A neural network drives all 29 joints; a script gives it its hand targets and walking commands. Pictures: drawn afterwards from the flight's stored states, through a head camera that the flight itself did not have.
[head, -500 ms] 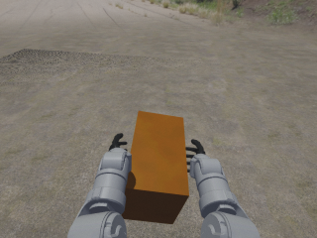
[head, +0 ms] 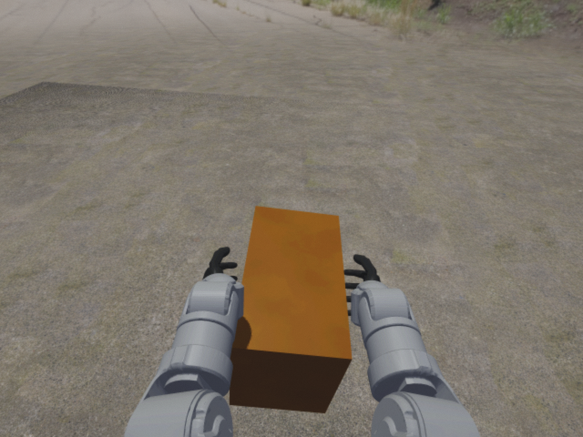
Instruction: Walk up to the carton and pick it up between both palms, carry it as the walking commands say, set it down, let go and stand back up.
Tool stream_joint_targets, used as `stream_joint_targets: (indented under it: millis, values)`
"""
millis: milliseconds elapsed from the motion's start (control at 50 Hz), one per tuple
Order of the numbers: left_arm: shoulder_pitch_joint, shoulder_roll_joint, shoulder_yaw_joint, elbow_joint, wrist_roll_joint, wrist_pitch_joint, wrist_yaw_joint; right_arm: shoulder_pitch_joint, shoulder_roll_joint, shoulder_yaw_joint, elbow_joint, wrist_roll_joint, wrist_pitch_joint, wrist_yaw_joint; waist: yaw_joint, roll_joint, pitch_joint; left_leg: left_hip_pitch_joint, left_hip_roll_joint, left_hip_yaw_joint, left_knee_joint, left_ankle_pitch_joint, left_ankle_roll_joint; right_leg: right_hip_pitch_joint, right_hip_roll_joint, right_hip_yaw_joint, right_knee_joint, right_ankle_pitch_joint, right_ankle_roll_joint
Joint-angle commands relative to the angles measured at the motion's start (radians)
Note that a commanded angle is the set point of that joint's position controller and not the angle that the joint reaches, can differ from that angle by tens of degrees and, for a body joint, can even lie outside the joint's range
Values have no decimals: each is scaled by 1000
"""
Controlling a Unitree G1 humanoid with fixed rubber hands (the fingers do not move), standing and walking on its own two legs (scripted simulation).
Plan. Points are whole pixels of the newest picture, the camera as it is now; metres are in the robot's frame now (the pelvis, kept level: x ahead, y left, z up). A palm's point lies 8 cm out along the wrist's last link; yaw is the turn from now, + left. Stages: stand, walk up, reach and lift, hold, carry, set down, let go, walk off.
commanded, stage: carry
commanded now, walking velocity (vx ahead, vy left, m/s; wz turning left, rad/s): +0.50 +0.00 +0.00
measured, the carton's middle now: (288, 303) +0.37 +0.02 -0.01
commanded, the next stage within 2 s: none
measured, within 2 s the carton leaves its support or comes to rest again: neither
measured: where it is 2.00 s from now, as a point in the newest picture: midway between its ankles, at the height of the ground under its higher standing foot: (292, 280)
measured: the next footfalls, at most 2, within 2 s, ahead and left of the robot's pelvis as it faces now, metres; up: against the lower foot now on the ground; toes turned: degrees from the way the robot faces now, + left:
right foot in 0.54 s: +0.25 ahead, -0.09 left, +0.00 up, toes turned -3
left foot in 1.02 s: +0.59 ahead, +0.12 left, +0.00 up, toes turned +13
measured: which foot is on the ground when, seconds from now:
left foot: down 0.00-0.54, up 0.56-1.00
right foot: down 0.00-0.20, up 0.22-0.52, down 0.54-1.00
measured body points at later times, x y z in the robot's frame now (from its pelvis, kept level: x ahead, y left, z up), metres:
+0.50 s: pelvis +0.13 +0.00 +0.01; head +0.11 +0.00 +0.46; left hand +0.45 +0.14 +0.12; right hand +0.47 -0.10 +0.13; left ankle +0.03 +0.14 -0.73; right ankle +0.18 -0.10 -0.71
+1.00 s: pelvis +0.44 +0.01 -0.01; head +0.41 -0.04 +0.44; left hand +0.74 +0.14 +0.11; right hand +0.77 -0.09 +0.09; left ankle +0.55 +0.12 -0.72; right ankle +0.21 -0.09 -0.72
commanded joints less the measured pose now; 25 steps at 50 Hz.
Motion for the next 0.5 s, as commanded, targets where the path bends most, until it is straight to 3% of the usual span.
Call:
stream_joint_targets:
  millis: [0,20,40,60,80,100,120,140,160,180,200,220,240,260,280,300,320,340,360,380,400,420,440,460,480]
  values:
    - [-679,-1102,-473,-159,-369,22,-472,-771,1068,510,-203,338,28,344,-15,-187,-259,-244,-41,103,293,-174,2,12,-285,291,-447,-536,-110]
    - [-804,-1139,-572,-389,-445,29,-444,-815,1123,593,-353,424,42,326,-32,-209,-325,-230,-14,112,267,-124,2,85,-271,256,-415,-432,-114]
    - [-828,-1158,-622,-485,-481,48,-420,-802,1144,649,-445,465,62,311,-40,-172,-398,-188,1,96,229,-116,29,92,-258,238,-357,-375,-109]
    - [-892,-1198,-682,-574,-502,77,-400,-834,1139,655,-514,483,86,299,-50,-117,-422,-128,-3,119,156,-106,30,50,-224,161,-308,-303,-97]
    - [-833,-1181,-693,-621,-511,117,-374,-787,1174,703,-526,513,126,281,-49,-109,-482,-81,0,90,12,-139,62,123,-210,164,-238,-227,-100]
    - [-869,-1199,-729,-664,-540,147,-360,-721,1176,709,-542,512,156,268,-64,-65,-476,-22,-2,78,-46,-125,66,47,-177,95,-167,-206,-76]
    - [-726,-1153,-695,-602,-504,188,-342,-662,1180,698,-502,506,197,257,-71,-18,-470,144,58,-37,-180,-179,101,-75,-116,25,-59,-178,-50]
    - [-553,-1125,-659,-519,-461,233,-331,-638,1133,690,-555,508,219,241,-65,161,-462,262,207,-276,-281,-201,147,-217,-35,-81,129,-177,-4]
    - [-467,-1095,-651,-538,-481,263,-310,-512,1113,684,-561,502,259,212,-71,234,-438,386,346,-482,-326,-233,203,-461,14,-130,227,-273,27]
    - [-445,-1105,-684,-636,-519,294,-293,-470,1100,696,-666,515,285,185,-74,174,-414,401,395,-489,-325,-165,241,-491,-45,-111,224,-244,34]
    - [-375,-1089,-687,-587,-509,331,-292,-451,1086,711,-690,505,314,176,-72,110,-392,350,358,-438,-327,-118,231,-459,-49,-102,173,-209,24]
    - [-314,-1149,-712,-552,-515,365,-291,-459,1048,702,-786,502,330,167,-63,125,-342,347,341,-420,-328,6,188,-507,-44,-107,218,-163,25]
    - [-315,-1155,-716,-577,-522,388,-285,-465,1053,706,-815,513,356,159,-63,128,-354,318,315,-318,-316,117,192,-431,-45,-144,145,-127,23]
    - [-336,-1160,-753,-645,-553,397,-276,-399,1047,687,-837,511,367,155,-67,135,-390,409,291,-276,-274,324,148,-442,-17,-157,150,-106,31]
    - [-318,-1137,-763,-719,-555,401,-264,-381,1044,693,-884,537,372,151,-65,217,-407,482,253,-184,-231,429,156,-441,-10,-175,98,-141,18]
    - [-388,-1091,-769,-860,-565,398,-239,-302,1051,662,-828,538,393,150,-69,260,-428,541,245,-146,-207,518,153,-446,-7,-195,97,-126,15]
    - [-401,-1109,-772,-867,-575,407,-229,-306,1044,643,-830,530,405,139,-67,294,-436,475,228,-97,-214,462,155,-374,-11,-213,18,-110,27]
    - [-438,-1065,-767,-965,-573,406,-210,-252,1052,633,-797,535,425,143,-68,291,-449,499,222,-109,-201,523,144,-370,13,-232,28,-109,17]
    - [-416,-1077,-777,-958,-560,418,-195,-246,1040,609,-800,526,433,141,-62,337,-424,453,242,-91,-232,461,154,-350,-10,-230,16,-78,25]
    - [-421,-1087,-774,-947,-563,435,-188,-265,1028,599,-815,530,442,134,-64,308,-387,415,242,-128,-262,387,150,-360,-8,-231,37,-89,31]
    - [-352,-1052,-772,-959,-545,445,-186,-212,1027,633,-827,524,455,135,-67,242,-373,400,259,-114,-249,404,168,-352,2,-244,-15,-79,27]
    - [-308,-1055,-739,-909,-547,460,-189,-245,1008,634,-854,523,464,127,-64,225,-394,357,240,-78,-236,301,182,-265,8,-267,-66,-95,38]
    - [-298,-1055,-711,-889,-541,474,-193,-229,1028,637,-822,508,481,117,-49,138,-385,267,210,-5,-164,294,157,-116,17,-290,-179,-16,28]
    - [-300,-1067,-726,-885,-546,482,-187,-174,1009,599,-814,480,482,115,-39,174,-419,147,172,79,-60,383,120,102,8,-286,-253,62,3]
    - [-217,-1038,-671,-834,-524,492,-186,-182,1006,627,-806,497,492,115,-7,28,-464,-31,139,130,119,424,79,403,-50,-131,-316,51,-49]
